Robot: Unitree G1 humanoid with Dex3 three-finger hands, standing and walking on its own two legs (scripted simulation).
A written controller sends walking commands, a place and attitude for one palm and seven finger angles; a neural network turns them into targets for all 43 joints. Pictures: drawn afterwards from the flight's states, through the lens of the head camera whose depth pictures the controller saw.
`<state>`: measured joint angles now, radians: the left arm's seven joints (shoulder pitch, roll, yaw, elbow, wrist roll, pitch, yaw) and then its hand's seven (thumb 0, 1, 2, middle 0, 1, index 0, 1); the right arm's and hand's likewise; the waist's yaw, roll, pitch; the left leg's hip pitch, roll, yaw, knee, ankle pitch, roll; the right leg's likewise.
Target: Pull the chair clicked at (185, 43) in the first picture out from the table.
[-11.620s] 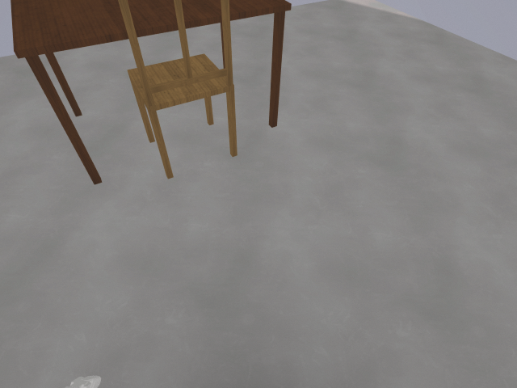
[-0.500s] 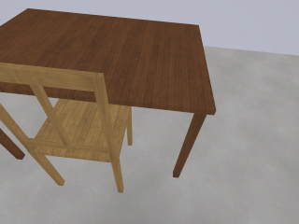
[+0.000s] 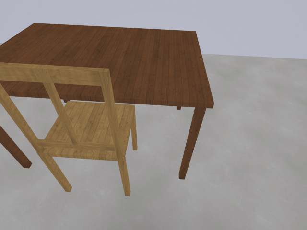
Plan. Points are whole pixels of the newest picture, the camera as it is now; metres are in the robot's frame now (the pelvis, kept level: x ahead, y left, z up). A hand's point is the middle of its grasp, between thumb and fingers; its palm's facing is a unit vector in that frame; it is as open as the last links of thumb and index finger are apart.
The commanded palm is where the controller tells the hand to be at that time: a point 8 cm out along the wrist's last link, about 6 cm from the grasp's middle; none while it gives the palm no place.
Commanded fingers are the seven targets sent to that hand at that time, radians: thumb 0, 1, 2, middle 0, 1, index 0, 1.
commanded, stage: come to a stop and stand still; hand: left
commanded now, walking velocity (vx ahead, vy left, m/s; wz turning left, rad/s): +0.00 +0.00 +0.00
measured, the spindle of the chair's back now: (63, 117) +0.52 +0.38 -0.05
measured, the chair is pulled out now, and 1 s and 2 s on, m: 0.00 0.00 0.00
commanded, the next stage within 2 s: look again from close up in 0.38 s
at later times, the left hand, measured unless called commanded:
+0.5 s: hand out of the picture -0.11 +0.16 -0.17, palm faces +0.07 -0.99 -0.13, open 7.4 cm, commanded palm none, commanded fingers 0.00 0.90 0.90 -0.20 -0.30 -0.20 -0.30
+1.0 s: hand out of the picture -0.10 +0.18 -0.19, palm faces +0.09 -0.99 -0.11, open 7.4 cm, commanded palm none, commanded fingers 0.00 0.90 0.90 -0.20 -0.30 -0.20 -0.30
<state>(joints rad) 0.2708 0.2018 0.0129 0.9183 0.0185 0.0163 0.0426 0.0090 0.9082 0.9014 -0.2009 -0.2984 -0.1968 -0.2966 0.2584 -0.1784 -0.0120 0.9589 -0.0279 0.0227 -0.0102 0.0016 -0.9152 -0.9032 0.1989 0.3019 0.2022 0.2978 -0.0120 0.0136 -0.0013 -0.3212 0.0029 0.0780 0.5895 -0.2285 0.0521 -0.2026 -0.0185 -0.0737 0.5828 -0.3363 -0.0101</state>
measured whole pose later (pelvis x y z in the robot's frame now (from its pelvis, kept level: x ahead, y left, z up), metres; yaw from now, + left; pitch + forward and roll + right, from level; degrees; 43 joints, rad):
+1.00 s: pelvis -0.07 +0.03 +0.00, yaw +2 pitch -3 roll -4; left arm 0.40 0.13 0.03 1.07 0.02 0.04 0.04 0.01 0.90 0.90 -0.20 -0.30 -0.20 -0.30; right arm 0.33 -0.12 -0.03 1.08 -0.02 0.02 -0.02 0.00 -0.92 -0.90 0.20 0.30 0.20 0.30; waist -0.01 -0.01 0.00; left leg -0.40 -0.01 0.04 0.64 -0.30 0.03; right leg -0.29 -0.01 -0.06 0.56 -0.25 0.01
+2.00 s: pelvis -0.17 +0.08 +0.01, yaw -1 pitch -2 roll -1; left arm 0.47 0.10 0.01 1.12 0.02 0.01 0.03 0.01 0.91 0.90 -0.20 -0.30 -0.20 -0.30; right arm 0.29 -0.14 -0.02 1.11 -0.02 0.03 -0.03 0.01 -0.92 -0.90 0.20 0.30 0.20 0.30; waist 0.01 0.00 -0.01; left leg -0.33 -0.04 0.03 0.40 -0.15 0.05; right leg -0.22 0.00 -0.02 0.46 -0.30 -0.01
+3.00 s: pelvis -0.21 +0.08 +0.01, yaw -4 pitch +0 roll +0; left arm 0.37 0.10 0.00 1.11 0.01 -0.01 0.03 0.01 0.91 0.90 -0.20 -0.30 -0.20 -0.30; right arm 0.31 -0.11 0.01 1.14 -0.02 0.00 -0.04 0.02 -0.93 -0.90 0.20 0.30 0.20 0.30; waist 0.00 0.00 0.01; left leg -0.27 -0.03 0.03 0.39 -0.12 0.04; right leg -0.16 0.01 -0.04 0.43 -0.27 -0.02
